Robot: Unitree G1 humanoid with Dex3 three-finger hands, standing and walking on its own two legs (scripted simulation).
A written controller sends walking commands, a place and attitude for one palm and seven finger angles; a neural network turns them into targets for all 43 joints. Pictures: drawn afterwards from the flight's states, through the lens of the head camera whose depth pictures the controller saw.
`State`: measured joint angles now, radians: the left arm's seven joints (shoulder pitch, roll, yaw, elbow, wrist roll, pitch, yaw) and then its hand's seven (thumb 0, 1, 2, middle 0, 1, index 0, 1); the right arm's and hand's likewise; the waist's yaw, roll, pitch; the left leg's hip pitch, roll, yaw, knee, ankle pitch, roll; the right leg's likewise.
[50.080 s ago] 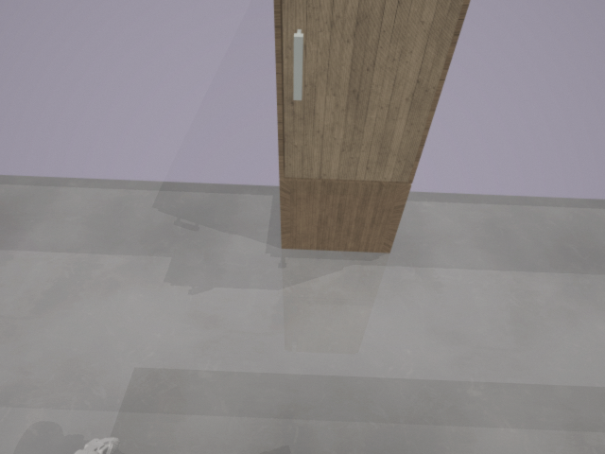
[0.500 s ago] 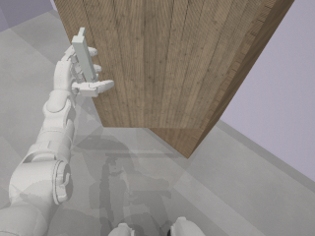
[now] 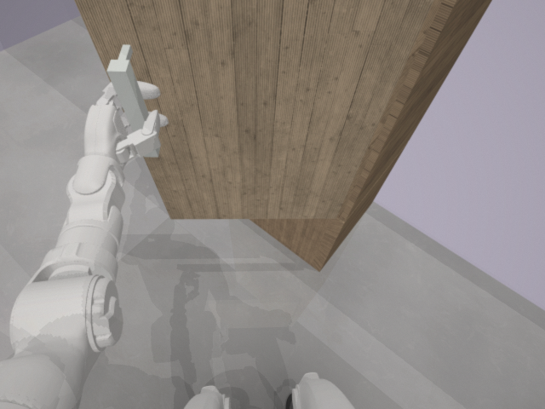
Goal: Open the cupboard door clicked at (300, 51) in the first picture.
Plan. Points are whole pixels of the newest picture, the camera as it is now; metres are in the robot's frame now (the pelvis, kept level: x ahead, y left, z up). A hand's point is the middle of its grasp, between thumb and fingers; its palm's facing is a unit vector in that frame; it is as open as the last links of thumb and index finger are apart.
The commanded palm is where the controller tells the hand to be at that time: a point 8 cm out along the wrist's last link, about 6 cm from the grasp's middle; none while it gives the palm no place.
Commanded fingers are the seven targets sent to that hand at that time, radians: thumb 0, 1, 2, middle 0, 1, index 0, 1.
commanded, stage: pull the door open along its arc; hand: left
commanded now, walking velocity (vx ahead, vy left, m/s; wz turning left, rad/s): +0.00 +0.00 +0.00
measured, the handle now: (140, 105) +0.54 +0.17 +0.10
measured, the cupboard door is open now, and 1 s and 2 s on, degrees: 41 78 75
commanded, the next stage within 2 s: open thumb and fingers to let go in 0.98 s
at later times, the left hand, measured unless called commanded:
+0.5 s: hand (166, 212) +0.36 +0.11 +0.10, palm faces +0.07 -0.99 +0.09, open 6.3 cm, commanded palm +0.30 +0.19 +0.10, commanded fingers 0.00 0.90 0.90 -0.40 -1.35 -0.40 -1.35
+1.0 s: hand (222, 282) +0.26 +0.04 +0.10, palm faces +0.29 -0.96 +0.00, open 6.4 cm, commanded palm +0.20 +0.08 +0.10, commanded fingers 0.00 0.90 0.90 -0.40 -1.35 -0.40 -1.35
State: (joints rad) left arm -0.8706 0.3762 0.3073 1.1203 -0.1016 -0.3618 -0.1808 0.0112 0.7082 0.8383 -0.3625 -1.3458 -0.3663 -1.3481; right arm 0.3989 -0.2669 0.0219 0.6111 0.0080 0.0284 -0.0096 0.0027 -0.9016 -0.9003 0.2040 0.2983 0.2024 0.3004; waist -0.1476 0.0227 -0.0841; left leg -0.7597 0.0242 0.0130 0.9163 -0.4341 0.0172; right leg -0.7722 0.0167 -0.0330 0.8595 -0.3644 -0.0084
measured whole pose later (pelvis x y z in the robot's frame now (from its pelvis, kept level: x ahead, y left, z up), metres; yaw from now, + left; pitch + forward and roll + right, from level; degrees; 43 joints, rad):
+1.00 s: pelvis +0.03 -0.04 +0.02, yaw +2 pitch +4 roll +0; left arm 0.39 -0.04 -0.28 -0.23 0.04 -0.08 0.43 0.03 0.65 0.71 -0.33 -1.29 -0.35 -1.33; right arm 0.22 -0.18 0.02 0.48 -0.04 0.10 0.02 0.01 -0.90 -0.90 0.20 0.30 0.20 0.30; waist -0.02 0.05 -0.09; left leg -0.41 0.03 -0.02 0.78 -0.44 -0.03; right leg -0.44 0.02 -0.07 0.79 -0.42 -0.06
